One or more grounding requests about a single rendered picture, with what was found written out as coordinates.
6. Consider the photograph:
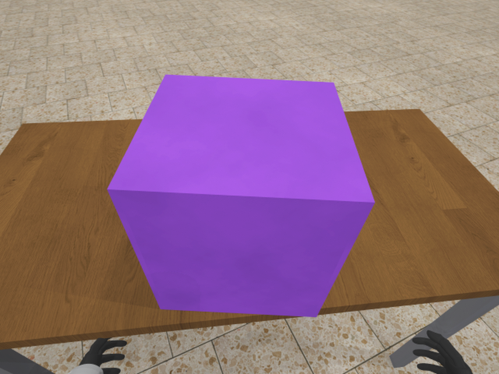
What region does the table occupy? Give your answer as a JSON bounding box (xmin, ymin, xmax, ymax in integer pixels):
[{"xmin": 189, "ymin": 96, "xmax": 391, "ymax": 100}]
[{"xmin": 0, "ymin": 109, "xmax": 499, "ymax": 374}]

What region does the right robot hand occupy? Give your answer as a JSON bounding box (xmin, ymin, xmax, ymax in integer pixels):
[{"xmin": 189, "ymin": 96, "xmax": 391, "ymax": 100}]
[{"xmin": 412, "ymin": 330, "xmax": 472, "ymax": 374}]

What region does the left robot hand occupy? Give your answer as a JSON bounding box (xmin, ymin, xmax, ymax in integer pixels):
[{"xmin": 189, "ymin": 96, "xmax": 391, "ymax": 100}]
[{"xmin": 79, "ymin": 337, "xmax": 127, "ymax": 374}]

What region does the carton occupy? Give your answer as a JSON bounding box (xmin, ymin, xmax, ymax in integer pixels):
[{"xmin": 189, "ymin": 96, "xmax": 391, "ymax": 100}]
[{"xmin": 107, "ymin": 75, "xmax": 375, "ymax": 317}]

